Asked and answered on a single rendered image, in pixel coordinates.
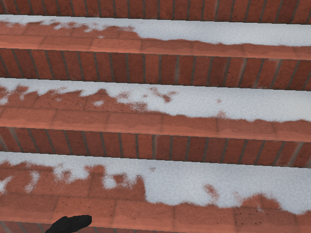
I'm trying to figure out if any robot left hand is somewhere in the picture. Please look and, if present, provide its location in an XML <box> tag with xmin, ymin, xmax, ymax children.
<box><xmin>45</xmin><ymin>215</ymin><xmax>92</xmax><ymax>233</ymax></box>

